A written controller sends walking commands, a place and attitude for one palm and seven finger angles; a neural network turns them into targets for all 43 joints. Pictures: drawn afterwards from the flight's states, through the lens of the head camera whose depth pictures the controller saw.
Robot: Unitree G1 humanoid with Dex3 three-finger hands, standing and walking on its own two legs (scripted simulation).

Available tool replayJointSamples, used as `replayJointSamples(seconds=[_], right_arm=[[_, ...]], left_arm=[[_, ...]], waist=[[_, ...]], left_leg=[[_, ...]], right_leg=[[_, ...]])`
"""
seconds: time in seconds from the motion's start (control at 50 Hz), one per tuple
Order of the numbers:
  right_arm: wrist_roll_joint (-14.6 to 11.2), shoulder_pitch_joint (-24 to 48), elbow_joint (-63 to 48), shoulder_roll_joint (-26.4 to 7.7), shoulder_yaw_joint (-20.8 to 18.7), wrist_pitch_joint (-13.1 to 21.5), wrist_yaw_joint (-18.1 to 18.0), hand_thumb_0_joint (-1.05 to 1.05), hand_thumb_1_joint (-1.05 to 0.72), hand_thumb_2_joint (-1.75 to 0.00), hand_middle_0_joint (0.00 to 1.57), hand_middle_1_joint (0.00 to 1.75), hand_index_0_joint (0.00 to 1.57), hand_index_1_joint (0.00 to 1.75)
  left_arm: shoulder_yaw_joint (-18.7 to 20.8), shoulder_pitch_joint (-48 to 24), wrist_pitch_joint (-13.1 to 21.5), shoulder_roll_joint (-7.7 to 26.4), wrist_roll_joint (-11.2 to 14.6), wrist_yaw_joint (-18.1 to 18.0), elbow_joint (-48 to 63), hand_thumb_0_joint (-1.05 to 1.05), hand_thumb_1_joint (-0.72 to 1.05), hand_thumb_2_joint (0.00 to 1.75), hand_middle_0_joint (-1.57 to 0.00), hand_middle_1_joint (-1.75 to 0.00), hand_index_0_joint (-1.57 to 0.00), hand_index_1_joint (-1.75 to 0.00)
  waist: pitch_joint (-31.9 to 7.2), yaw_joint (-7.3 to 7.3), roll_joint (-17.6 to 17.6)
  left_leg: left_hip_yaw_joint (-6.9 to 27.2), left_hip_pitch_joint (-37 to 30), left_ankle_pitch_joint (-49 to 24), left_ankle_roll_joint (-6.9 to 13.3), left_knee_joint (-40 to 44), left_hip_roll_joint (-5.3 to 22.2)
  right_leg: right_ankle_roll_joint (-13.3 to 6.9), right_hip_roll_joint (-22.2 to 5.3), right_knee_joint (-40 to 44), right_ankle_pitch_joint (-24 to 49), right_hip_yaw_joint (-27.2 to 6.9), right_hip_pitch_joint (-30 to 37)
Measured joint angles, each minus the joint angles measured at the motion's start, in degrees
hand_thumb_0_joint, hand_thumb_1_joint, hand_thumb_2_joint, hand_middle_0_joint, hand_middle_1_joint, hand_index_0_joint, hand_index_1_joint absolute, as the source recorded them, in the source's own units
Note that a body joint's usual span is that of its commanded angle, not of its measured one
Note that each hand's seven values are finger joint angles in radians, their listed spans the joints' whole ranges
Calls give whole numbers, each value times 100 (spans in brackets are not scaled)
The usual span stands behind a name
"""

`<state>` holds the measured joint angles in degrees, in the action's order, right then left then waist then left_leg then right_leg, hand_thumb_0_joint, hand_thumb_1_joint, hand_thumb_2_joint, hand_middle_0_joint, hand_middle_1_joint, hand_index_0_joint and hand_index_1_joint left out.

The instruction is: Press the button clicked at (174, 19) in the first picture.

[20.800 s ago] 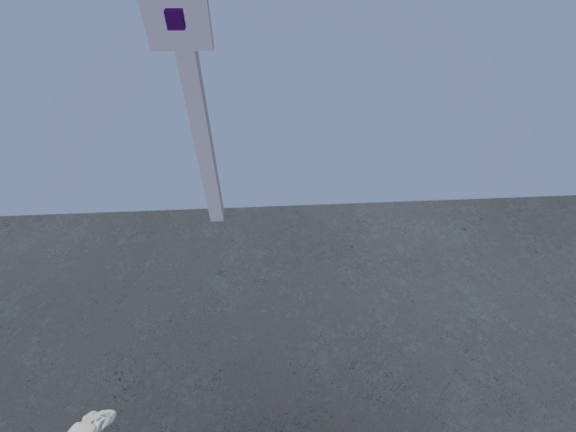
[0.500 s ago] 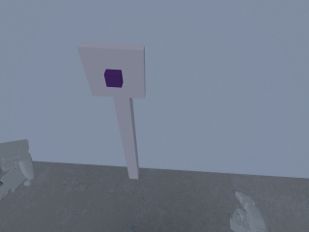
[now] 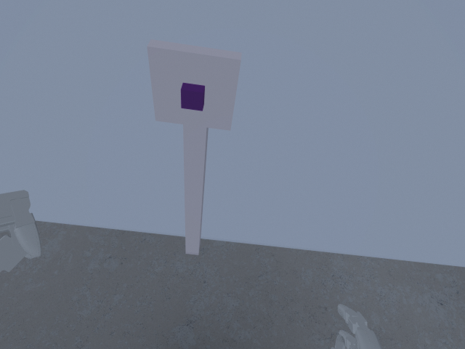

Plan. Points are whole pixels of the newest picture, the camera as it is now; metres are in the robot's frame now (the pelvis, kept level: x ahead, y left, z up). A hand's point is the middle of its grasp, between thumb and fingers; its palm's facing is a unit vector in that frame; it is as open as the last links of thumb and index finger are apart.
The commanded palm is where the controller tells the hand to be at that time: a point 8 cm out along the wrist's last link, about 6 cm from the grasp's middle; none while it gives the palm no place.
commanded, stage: step back with the hand held close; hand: left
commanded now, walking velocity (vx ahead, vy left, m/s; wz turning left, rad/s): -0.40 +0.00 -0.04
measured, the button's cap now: (193, 96) +0.58 +0.13 +0.11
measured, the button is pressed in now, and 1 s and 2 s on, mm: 0 0 0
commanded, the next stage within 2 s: stop stepping back and stand still in 0.22 s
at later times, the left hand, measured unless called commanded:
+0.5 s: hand out of the picture +0.10 +0.24 +0.16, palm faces +0.39 -0.84 -0.38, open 3.0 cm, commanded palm +0.04 +0.27 +0.17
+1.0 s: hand out of the picture +0.03 +0.27 +0.14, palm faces +0.44 -0.84 -0.31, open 3.1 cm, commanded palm -0.04 +0.31 +0.17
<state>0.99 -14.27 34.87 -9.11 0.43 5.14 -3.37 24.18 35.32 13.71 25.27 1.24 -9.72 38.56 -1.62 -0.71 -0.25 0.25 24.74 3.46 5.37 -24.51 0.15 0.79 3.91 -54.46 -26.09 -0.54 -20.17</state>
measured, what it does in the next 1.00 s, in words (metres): walks backwards: right foot, then left foot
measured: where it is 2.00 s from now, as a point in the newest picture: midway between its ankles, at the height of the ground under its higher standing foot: outside the picture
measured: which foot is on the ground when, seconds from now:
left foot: down 0.00-0.28, up 0.30-0.46, down 0.48-0.76, up 0.78-0.94, down 0.96-1.00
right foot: up 0.00-0.22, down 0.24-1.00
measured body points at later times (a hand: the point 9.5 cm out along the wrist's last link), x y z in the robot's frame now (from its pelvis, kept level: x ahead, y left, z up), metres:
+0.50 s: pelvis -0.10 +0.00 -0.01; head -0.11 +0.01 +0.44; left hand +0.07 +0.28 +0.18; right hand +0.05 -0.26 -0.09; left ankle -0.07 +0.10 -0.75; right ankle -0.18 -0.11 -0.74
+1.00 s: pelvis -0.16 +0.02 -0.02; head -0.18 +0.04 +0.43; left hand +0.00 +0.31 +0.16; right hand -0.02 -0.23 -0.10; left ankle -0.13 +0.14 -0.75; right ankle -0.18 -0.10 -0.74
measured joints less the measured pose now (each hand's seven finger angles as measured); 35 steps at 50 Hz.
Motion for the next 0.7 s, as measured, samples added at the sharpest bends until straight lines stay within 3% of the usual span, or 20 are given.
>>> replayJointSamples(seconds=[0.14,0.24,0.26,0.3,0.34,0.38,0.42,0.48,0.5,0.54,0.62,0.7], right_arm=[[102,399,63,116,97,226,92,1,-90,-90,21,30,20,30],[141,838,-93,93,132,148,169,1,-90,-90,21,30,20,30],[117,909,-93,29,126,90,174,1,-90,-90,21,30,20,30],[48,855,-9,-42,119,-58,147,1,-91,-90,21,30,20,30],[-49,591,133,-40,92,-164,119,1,-91,-90,20,30,20,30],[-104,313,209,-49,71,-308,62,1,-91,-90,21,30,20,30],[-132,113,198,-139,62,-378,-37,1,-91,-90,20,30,20,30],[-164,-46,165,-412,-10,-268,-168,1,-91,-90,20,30,20,30],[-178,-24,204,-447,-56,-233,-196,1,-91,-90,20,30,20,30],[-212,80,197,-435,-70,-217,-209,1,-91,-90,20,30,20,30],[-144,151,-86,-275,0,-2,-136,1,-91,-90,20,30,20,30],[-107,105,-212,-111,80,180,-63,1,-91,-90,20,30,20,30]], left_arm=[[-351,10,-17,-50,142,145,43,1,89,90,-130,-150,-131,-150],[-173,1,20,393,329,293,245,1,89,90,-130,-150,-131,-150],[-172,5,62,410,359,339,249,1,89,90,-130,-150,-131,-150],[-157,145,125,478,439,386,267,1,89,89,-130,-150,-131,-150],[-56,361,165,533,472,391,289,1,88,89,-131,-150,-131,-150],[77,524,146,414,415,359,191,1,88,89,-131,-150,-131,-150],[62,436,16,176,327,303,-72,1,88,89,-131,-150,-131,-150],[-212,-17,-200,-243,225,208,-618,0,88,89,-131,-150,-131,-150],[-310,-180,-270,-353,196,177,-801,0,88,90,-131,-150,-131,-150],[-445,-362,-417,-491,141,127,-1024,1,89,90,-131,-150,-131,-150],[-537,-112,-515,-347,96,181,-698,1,89,90,-130,-150,-131,-150],[-456,181,-322,-89,68,192,-194,1,89,90,-130,-150,-131,-150]], waist=[[-90,72,-149],[161,69,-322],[252,51,-172],[238,41,15],[-12,153,-124],[-302,213,-299],[-450,199,-322],[-464,111,-96],[-410,82,-111],[-187,131,-259],[-5,-15,-384],[14,-148,-299]], left_leg=[[-196,83,-825,-85,1058,58],[-433,351,-1197,-131,1089,-91],[-393,438,-1148,-171,875,-15],[-207,668,-196,-373,122,38],[-26,897,956,-557,-1309,-138],[-47,824,1325,-605,-2194,-226],[-125,419,1237,-584,-2091,-156],[-96,-433,964,-461,-885,-14],[-92,-534,1164,-403,-657,-91],[-230,-610,892,-319,-520,-214],[-319,-644,611,-289,-273,-227],[-188,-584,344,-333,-93,-187]], right_leg=[[-124,-68,2047,-242,150,1009],[-265,-44,3250,521,255,1302],[-303,36,3252,724,310,1306],[-344,140,3148,685,359,1334],[-351,25,3051,578,250,1334],[-330,-126,2999,537,131,1319],[-296,-210,2952,524,118,1322],[-200,-232,2669,401,294,1211],[-155,-310,2529,348,325,1138],[-48,-467,2381,716,216,1071],[13,-453,2182,401,77,916],[-142,-357,2566,729,211,991]])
